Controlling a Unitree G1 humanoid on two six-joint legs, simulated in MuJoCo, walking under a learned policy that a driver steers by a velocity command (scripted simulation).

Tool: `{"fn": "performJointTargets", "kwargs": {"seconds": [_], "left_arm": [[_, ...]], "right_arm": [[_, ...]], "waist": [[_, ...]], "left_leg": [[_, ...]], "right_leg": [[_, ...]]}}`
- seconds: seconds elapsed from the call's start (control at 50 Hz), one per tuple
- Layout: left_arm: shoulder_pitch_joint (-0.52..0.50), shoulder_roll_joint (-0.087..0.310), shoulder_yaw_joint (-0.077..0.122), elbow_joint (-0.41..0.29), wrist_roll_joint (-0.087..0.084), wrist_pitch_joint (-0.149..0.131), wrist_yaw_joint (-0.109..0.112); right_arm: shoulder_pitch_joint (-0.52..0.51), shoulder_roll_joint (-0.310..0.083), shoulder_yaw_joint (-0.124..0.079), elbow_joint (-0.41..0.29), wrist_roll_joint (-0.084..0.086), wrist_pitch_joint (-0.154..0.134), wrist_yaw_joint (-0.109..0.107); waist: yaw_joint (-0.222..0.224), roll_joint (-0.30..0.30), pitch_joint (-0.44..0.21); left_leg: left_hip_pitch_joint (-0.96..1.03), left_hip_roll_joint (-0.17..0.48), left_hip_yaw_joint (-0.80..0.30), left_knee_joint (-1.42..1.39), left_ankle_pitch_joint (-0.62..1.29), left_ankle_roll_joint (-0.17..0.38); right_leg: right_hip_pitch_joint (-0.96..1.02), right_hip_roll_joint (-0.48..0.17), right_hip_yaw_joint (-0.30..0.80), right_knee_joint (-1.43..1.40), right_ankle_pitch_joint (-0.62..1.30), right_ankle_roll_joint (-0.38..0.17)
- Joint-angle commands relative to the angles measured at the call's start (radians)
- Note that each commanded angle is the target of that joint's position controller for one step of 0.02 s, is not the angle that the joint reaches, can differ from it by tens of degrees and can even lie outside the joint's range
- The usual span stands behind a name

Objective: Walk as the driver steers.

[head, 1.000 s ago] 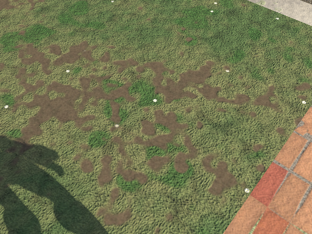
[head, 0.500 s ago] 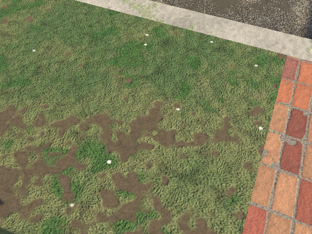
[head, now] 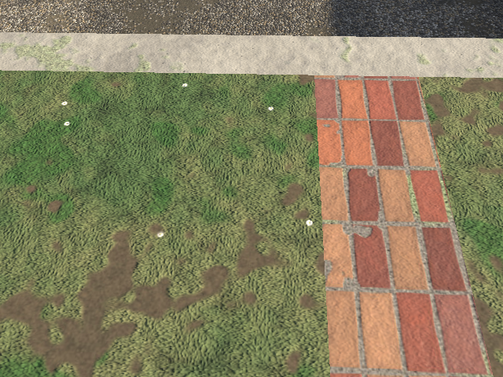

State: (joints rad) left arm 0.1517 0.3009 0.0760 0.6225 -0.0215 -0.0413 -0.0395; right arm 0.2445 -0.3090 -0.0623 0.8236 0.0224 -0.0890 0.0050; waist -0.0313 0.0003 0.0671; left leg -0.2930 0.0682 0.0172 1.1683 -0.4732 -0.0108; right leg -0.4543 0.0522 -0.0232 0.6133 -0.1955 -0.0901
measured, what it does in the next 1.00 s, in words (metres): walks ahead, turning right: left foot, then right foot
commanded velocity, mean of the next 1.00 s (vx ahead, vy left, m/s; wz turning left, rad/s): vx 0.50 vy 0.00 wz -0.60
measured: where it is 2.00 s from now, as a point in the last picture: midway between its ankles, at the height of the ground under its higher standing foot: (383, 211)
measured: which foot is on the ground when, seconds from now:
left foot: up 0.00-0.38, down 0.40-0.92, up 0.94-1.00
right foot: down 0.00-0.40, up 0.42-0.90, down 0.92-1.00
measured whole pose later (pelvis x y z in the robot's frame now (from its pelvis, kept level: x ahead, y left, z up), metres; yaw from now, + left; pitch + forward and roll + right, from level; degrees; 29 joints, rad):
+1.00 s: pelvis +0.51 -0.12 +0.00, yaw -35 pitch +2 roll +1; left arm 0.14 0.30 0.07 0.60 -0.02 -0.04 -0.04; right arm 0.27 -0.32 -0.06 0.80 0.02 -0.08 0.00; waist -0.04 0.01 0.07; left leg -0.26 0.06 0.02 1.15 -0.48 -0.02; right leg -0.46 0.06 -0.02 0.62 -0.19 -0.10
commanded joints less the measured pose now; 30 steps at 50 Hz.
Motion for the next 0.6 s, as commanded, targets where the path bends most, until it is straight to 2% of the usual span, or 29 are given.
{"fn": "performJointTargets", "kwargs": {"seconds": [0.02,0.04,0.1,0.16,0.22,0.26,0.32,0.34,0.36,0.38,0.4,0.42,0.44,0.46,0.48,0.5,0.52,0.54,0.56,0.6], "left_arm": [[0.122,0.134,0.039,-0.037,0.006,-0.021,0.009],[0.085,0.116,0.031,-0.054,0.017,-0.021,0.013],[0.081,0.13,0.033,-0.045,0.014,-0.029,0.029],[0.125,0.149,0.038,-0.021,0.009,-0.025,0.048],[0.169,0.156,0.041,0.001,0.002,-0.017,0.055],[0.203,0.16,0.042,0.02,-0.003,-0.014,0.056],[0.216,0.146,0.04,0.032,-0.005,-0.005,0.06],[0.208,0.147,0.041,0.032,-0.004,-0.001,0.061],[0.193,0.136,0.039,0.029,-0.003,0.003,0.061],[0.186,0.103,0.027,0.022,0.001,0.003,0.058],[0.191,0.045,0.004,0.002,0.016,0.0,0.056],[0.339,-0.008,-0.012,-0.024,-0.014,-0.01,0.056],[0.332,0.1,0.003,0.003,-0.024,-0.012,0.059],[0.214,0.155,0.02,-0.006,-0.018,-0.006,0.058],[0.151,0.151,0.021,-0.019,-0.005,0.0,0.059],[0.113,0.138,0.024,-0.032,0.005,0.0,0.056],[0.119,0.119,0.024,-0.034,-0.002,0.004,0.05],[0.129,0.099,0.022,-0.033,-0.009,0.009,0.046],[0.129,0.079,0.018,-0.035,-0.011,0.015,0.044],[0.093,0.056,0.011,-0.051,-0.004,0.022,0.043]], "right_arm": [[-0.071,-0.128,-0.022,-0.118,-0.019,-0.054,-0.002],[-0.048,-0.133,-0.027,-0.115,-0.024,-0.041,0.0],[-0.051,-0.1,-0.022,-0.122,-0.037,-0.011,-0.002],[-0.161,-0.065,-0.007,-0.154,-0.041,-0.007,-0.002],[-0.268,-0.045,0.004,-0.181,-0.03,-0.015,0.011],[-0.308,-0.059,0.001,-0.198,-0.019,-0.022,0.019],[-0.296,-0.097,-0.015,-0.206,-0.014,-0.033,0.028],[-0.268,-0.106,-0.021,-0.203,-0.013,-0.037,0.028],[-0.207,-0.113,-0.029,-0.188,-0.014,-0.041,0.025],[-0.112,-0.139,-0.044,-0.17,-0.024,-0.046,0.019],[0.037,-0.194,-0.058,-0.16,-0.042,-0.049,0.01],[0.125,-0.27,-0.077,-0.124,-0.052,-0.036,0.014],[0.112,-0.177,-0.059,-0.138,-0.023,-0.031,0.019],[0.072,-0.114,-0.042,-0.149,-0.02,-0.023,0.012],[0.023,-0.097,-0.033,-0.153,-0.03,-0.015,0.009],[-0.007,-0.079,-0.027,-0.146,-0.035,-0.011,0.006],[-0.021,-0.065,-0.021,-0.141,-0.041,-0.013,0.003],[-0.024,-0.06,-0.021,-0.135,-0.038,-0.017,0.002],[-0.021,-0.061,-0.022,-0.126,-0.032,-0.021,0.001],[-0.01,-0.089,-0.032,-0.107,-0.028,-0.028,0.001]], "waist": [[0.055,-0.021,-0.158],[0.022,-0.041,-0.144],[0.001,-0.039,-0.12],[0.036,-0.049,-0.084],[0.083,-0.073,-0.067],[0.099,-0.083,-0.061],[0.083,-0.109,-0.064],[0.068,-0.127,-0.068],[0.033,-0.138,-0.083],[-0.014,-0.127,-0.144],[-0.073,-0.022,-0.285],[-0.007,0.334,-0.408],[-0.03,0.249,-0.354],[-0.06,0.146,-0.226],[-0.046,0.077,-0.153],[-0.028,0.072,-0.096],[-0.003,0.099,-0.077],[0.007,0.12,-0.072],[0.011,0.121,-0.068],[0.012,0.096,-0.053]], "left_leg": [[-0.448,0.052,-0.092,0.036,0.123,0.017],[-0.384,0.068,-0.099,0.002,0.154,0.01],[-0.338,0.053,-0.073,-0.11,0.217,-0.035],[-0.34,0.021,-0.065,-0.323,0.399,-0.062],[-0.262,-0.032,-0.057,-0.535,0.547,-0.06],[-0.232,-0.05,-0.069,-0.596,0.563,-0.051],[-0.2,-0.059,-0.095,-0.66,0.473,-0.02],[-0.166,-0.063,-0.091,-0.668,0.421,-0.005],[-0.086,-0.07,-0.073,-0.7,0.407,0.015],[0.073,-0.047,-0.078,-0.714,0.413,0.046],[0.333,0.121,-0.236,-0.693,0.384,0.11],[0.645,0.346,-0.723,-0.801,0.166,0.28],[0.624,0.364,-0.828,-0.856,-0.07,0.273],[0.506,0.319,-0.659,-0.87,-0.069,0.226],[0.378,0.276,-0.521,-0.88,0.051,0.198],[0.279,0.236,-0.424,-0.902,0.162,0.19],[0.217,0.206,-0.343,-0.926,0.232,0.178],[0.187,0.189,-0.287,-0.951,0.269,0.177],[0.175,0.187,-0.243,-0.969,0.308,0.185],[0.173,0.203,-0.179,-0.997,0.392,0.204]], "right_leg": [[0.461,-0.27,0.459,-0.322,0.117,-0.209],[0.377,-0.246,0.419,-0.346,0.174,-0.204],[0.257,-0.214,0.347,-0.383,0.289,-0.217],[0.215,-0.166,0.284,-0.381,0.266,-0.183],[0.193,-0.138,0.273,-0.361,0.164,-0.143],[0.216,-0.158,0.318,-0.332,0.122,-0.134],[0.298,-0.192,0.409,-0.246,0.092,-0.115],[0.312,-0.196,0.432,-0.216,0.107,-0.105],[0.308,-0.18,0.438,-0.171,0.131,-0.089],[0.277,-0.129,0.406,-0.058,0.178,-0.057],[0.156,-0.065,0.324,0.219,0.052,-0.016],[-0.206,0.066,0.2,0.554,-0.397,0.054],[-0.337,-0.015,0.226,0.695,-0.382,0.07],[-0.368,-0.052,0.205,0.727,-0.286,0.077],[-0.335,-0.086,0.171,0.707,-0.214,0.081],[-0.311,-0.112,0.169,0.658,-0.168,0.082],[-0.264,-0.138,0.165,0.626,-0.139,0.078],[-0.238,-0.149,0.152,0.599,-0.126,0.078],[-0.237,-0.155,0.139,0.577,-0.122,0.08],[-0.271,-0.166,0.133,0.517,-0.084,0.09]]}}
